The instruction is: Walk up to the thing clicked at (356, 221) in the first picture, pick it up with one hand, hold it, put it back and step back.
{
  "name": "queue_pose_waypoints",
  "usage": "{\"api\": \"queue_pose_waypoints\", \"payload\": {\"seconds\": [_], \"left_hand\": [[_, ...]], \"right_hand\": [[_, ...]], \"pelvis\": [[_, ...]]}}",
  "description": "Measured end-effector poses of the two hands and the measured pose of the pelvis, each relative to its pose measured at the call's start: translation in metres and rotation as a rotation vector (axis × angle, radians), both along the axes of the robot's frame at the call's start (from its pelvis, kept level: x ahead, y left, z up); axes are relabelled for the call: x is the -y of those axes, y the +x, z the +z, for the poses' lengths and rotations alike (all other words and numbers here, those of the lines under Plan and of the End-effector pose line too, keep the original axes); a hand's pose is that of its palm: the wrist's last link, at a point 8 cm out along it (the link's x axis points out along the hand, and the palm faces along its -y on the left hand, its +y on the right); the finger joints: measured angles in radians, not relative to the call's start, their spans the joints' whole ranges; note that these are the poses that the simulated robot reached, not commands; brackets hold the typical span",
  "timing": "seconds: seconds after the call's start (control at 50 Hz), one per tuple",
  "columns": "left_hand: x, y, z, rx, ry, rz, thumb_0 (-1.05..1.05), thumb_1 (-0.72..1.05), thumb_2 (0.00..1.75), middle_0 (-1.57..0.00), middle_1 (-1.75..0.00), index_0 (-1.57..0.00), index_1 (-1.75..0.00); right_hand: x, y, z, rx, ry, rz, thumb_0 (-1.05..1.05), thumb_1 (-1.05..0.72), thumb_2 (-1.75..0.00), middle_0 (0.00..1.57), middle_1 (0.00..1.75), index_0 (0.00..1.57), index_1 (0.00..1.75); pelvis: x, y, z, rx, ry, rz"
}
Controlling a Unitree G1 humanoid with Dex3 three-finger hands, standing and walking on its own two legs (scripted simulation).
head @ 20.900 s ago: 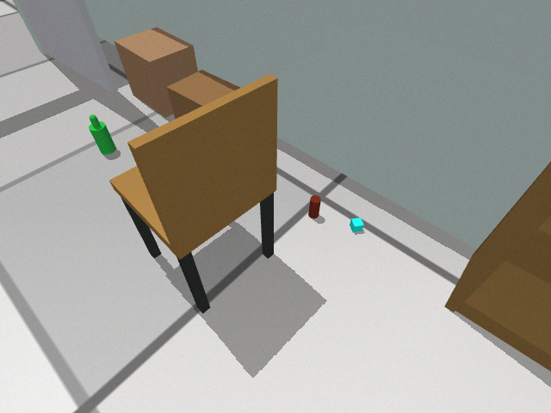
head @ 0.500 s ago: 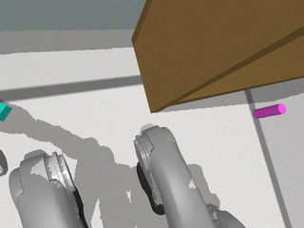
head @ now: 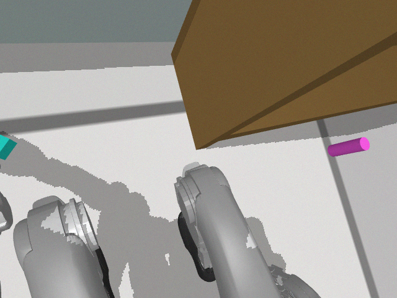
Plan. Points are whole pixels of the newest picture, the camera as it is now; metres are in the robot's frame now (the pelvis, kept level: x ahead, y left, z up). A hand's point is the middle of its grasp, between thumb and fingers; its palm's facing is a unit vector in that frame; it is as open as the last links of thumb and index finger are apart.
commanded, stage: rise first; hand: left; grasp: from above
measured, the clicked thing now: out of the picture +0.46 +0.34 -0.30
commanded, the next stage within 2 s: approach in 1.50 s
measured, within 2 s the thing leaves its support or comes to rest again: neither
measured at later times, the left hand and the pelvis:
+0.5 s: hand out of the picture +0.43 +0.35 -0.19, palm faces -0.20 -0.36 -0.91, open 13.8 cm; pelvis +0.00 +0.00 +0.00, yaw +0 degrees
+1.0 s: hand out of the picture +0.43 +0.35 -0.20, palm faces -0.18 -0.36 -0.91, open 13.7 cm; pelvis +0.00 +0.00 +0.00, yaw +0 degrees
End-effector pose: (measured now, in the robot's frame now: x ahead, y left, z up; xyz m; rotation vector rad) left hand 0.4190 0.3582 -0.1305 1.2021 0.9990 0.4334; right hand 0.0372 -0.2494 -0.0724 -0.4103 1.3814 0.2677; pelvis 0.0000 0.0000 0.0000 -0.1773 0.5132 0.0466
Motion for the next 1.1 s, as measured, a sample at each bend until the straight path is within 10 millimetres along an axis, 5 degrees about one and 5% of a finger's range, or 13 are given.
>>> {"api": "queue_pose_waypoints", "payload": {"seconds": [0.32, 0.64, 0.88, 1.1], "left_hand": [[0.004, 0.004, -0.013, -0.003, -0.017, -0.008, 0.0, -0.5, 0.93, -0.14, -1.05, -0.16, -1.04], [-0.006, -0.004, -0.002, -0.044, 0.007, 0.006, 0.0, -0.5, 0.93, -0.14, -1.04, -0.15, -1.03], [0.002, -0.001, -0.016, 0.001, -0.025, -0.008, 0.0, -0.48, 0.91, -0.15, -1.05, -0.17, -1.03], [-0.004, 0.007, 0.0, 0.007, 0.004, 0.005, 0.0, -0.49, 0.91, -0.15, -1.03, -0.17, -1.02]], "right_hand": [[0.003, -0.02, 0.004, -0.051, -0.012, -0.001, 0.01, -0.93, -0.9, 0.19, 0.3, 0.2, 0.3], [0.001, 0.002, -0.002, 0.008, 0.009, 0.01, 0.01, -0.93, -0.9, 0.19, 0.3, 0.19, 0.3], [0.001, -0.011, 0.006, -0.034, -0.011, 0.023, 0.01, -0.93, -0.9, 0.19, 0.3, 0.19, 0.3], [0.0, -0.006, 0.007, -0.018, -0.011, -0.002, 0.01, -0.93, -0.9, 0.19, 0.3, 0.2, 0.3]], "pelvis": [[0.003, -0.002, -0.002, 0.018, 0.005, -0.003], [0.001, 0.001, -0.001, 0.005, 0.004, -0.002], [0.002, -0.002, -0.001, 0.019, 0.001, -0.001], [-0.001, 0.001, 0.002, -0.006, -0.007, -0.004]]}}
